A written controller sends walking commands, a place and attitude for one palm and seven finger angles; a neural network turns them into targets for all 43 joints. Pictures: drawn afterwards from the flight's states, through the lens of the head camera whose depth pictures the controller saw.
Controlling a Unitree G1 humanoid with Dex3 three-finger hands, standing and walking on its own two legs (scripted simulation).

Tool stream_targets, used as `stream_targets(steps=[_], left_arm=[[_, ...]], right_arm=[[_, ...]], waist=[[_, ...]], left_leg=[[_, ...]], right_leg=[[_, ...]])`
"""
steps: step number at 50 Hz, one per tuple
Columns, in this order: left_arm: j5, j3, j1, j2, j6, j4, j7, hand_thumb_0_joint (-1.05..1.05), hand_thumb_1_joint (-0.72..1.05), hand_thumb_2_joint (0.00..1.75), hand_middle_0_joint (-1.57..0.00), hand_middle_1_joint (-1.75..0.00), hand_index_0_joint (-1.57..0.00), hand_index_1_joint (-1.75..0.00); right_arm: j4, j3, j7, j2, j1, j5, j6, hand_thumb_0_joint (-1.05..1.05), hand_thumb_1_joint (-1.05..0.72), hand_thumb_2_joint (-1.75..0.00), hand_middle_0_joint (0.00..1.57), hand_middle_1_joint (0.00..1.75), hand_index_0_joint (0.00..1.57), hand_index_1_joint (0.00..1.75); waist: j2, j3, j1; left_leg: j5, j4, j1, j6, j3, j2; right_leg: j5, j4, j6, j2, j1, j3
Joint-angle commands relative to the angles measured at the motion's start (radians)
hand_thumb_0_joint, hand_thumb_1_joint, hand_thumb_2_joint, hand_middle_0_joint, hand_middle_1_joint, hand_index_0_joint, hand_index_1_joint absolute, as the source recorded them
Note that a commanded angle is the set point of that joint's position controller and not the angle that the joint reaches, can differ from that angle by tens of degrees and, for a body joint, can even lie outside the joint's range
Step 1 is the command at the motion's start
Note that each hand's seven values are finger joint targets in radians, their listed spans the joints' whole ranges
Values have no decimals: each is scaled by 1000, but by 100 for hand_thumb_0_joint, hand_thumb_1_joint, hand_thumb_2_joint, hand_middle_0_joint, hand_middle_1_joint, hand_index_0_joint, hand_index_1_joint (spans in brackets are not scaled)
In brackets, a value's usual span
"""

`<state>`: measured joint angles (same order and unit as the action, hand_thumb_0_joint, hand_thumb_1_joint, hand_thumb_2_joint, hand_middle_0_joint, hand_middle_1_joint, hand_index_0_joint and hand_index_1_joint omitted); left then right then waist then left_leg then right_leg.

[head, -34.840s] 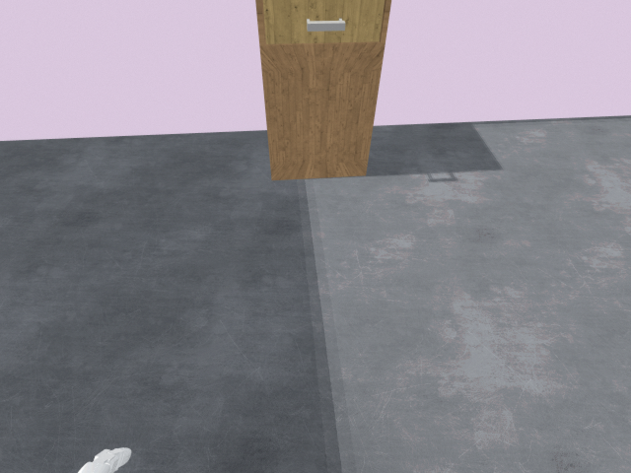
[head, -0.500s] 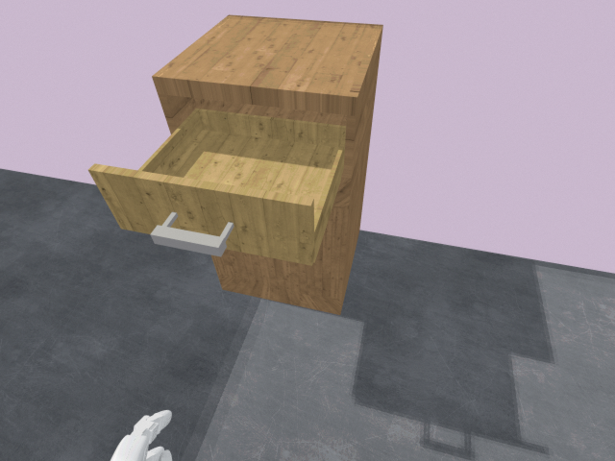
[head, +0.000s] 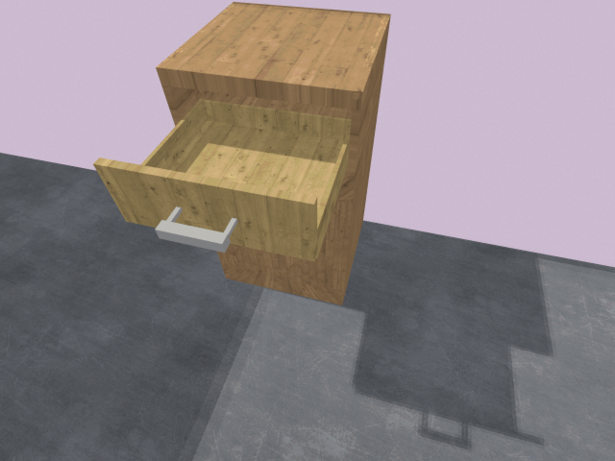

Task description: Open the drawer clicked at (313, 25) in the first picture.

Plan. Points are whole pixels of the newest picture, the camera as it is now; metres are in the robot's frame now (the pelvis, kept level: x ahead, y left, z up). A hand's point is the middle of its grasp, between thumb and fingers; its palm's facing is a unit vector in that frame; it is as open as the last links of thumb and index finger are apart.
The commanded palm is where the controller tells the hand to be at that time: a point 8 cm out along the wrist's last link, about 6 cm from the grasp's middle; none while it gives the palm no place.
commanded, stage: let the arm hang, fingers relaxed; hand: left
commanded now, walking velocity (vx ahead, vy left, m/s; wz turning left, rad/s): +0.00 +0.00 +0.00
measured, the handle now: (198, 226) +0.51 +0.24 -0.04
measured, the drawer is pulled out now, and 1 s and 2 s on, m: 0.29 0.29 0.29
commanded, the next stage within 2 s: look to check the result in 0.38 s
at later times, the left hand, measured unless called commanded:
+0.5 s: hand out of the picture -0.02 +0.15 -0.18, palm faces +0.05 -0.99 -0.17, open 7.4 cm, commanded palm none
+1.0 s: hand out of the picture +0.00 +0.15 -0.17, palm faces +0.04 -0.98 -0.17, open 7.4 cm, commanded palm none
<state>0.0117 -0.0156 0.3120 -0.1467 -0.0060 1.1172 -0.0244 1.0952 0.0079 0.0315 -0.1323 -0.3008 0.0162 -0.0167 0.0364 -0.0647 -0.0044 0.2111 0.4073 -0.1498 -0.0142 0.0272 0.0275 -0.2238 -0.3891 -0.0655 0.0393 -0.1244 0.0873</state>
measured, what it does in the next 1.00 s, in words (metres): stands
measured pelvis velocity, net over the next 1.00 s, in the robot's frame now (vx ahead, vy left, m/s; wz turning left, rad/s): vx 0.02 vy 0.00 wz -0.01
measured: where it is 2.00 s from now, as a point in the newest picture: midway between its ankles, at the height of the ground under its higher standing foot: outside the picture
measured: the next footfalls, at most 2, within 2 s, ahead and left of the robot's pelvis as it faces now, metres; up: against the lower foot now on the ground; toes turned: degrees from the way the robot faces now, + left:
none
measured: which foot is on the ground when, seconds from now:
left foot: down 0.00-1.00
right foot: down 0.00-1.00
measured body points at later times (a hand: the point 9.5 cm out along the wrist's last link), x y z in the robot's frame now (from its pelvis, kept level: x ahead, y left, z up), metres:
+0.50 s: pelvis +0.00 +0.00 +0.00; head +0.02 -0.01 +0.45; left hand -0.02 +0.21 -0.16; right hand -0.05 -0.19 -0.17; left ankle +0.01 +0.13 -0.74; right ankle +0.00 -0.07 -0.74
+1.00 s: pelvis +0.02 +0.00 +0.00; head +0.03 -0.01 +0.45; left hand +0.00 +0.20 -0.16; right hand -0.01 -0.20 -0.17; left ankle +0.01 +0.13 -0.74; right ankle +0.00 -0.07 -0.74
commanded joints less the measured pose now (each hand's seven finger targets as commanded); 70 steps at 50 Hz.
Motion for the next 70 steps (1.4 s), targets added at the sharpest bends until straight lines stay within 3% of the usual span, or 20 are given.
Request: stream_targets(steps=[1, 3, 8, 19, 56, 61, 70], left_arm=[[-5, -13, 60, -94, 17, -7, -11, 0, 90, 90, -20, -30, -20, -30], [-2, -14, 65, -89, 18, -3, -14, 0, 90, 90, -20, -30, -20, -30], [-3, -17, 71, -76, 21, 4, -16, 0, 90, 90, -20, -30, -20, -30], [-5, -18, 82, -52, 21, 21, -16, 0, 90, 90, -20, -30, -20, -30], [-6, -20, 70, -52, 25, 20, -19, 0, 90, 90, -20, -30, -20, -30], [-6, -22, 73, -57, 27, 17, -21, 0, 90, 90, -20, -30, -20, -30], [-8, -20, 64, -59, 26, 17, -21, 0, 90, 90, -20, -30, -20, -30]], right_arm=[[-4, -14, 9, -74, -86, 1, 8, 0, -90, -90, 20, 30, 20, 30], [2, -15, 9, -67, -89, -1, 6, 0, -90, -90, 20, 30, 20, 30], [16, -15, 12, -45, -107, 1, 9, 0, -90, -90, 20, 30, 20, 30], [28, -15, 19, -25, -138, 1, 13, 0, -90, -90, 20, 30, 20, 30], [29, -18, 22, -40, -103, -1, 14, 0, -90, -90, 20, 30, 20, 30], [30, -19, 23, -39, -100, -1, 15, 0, -90, -90, 20, 30, 20, 30], [33, -20, 23, -42, -99, -1, 11, 0, -90, -90, 20, 30, 20, 30]], waist=[[-51, -51, 0], [-67, -72, 1], [-17, -59, 0], [-17, -51, -2], [-34, -40, -3], [-27, -16, -2], [-34, -28, -4]], left_leg=[[-38, -62, -37, 44, -59, 61], [-35, -57, -32, 43, -58, 62], [-48, -55, -31, 42, -55, 61], [-58, -56, -40, 43, -56, 66], [-112, -59, -1, 37, -46, 72], [-138, -51, 12, 35, -40, 71], [-124, -54, 16, 33, -40, 71]], right_leg=[[-13, 131, 9, -138, -66, -150], [-36, 137, 10, -136, -95, -147], [-12, 129, 7, -136, -89, -152], [26, 115, 5, -134, -66, -141], [169, 92, 12, -135, -39, -137], [249, 83, 13, -142, -12, -134], [228, 94, 16, -138, -16, -138]])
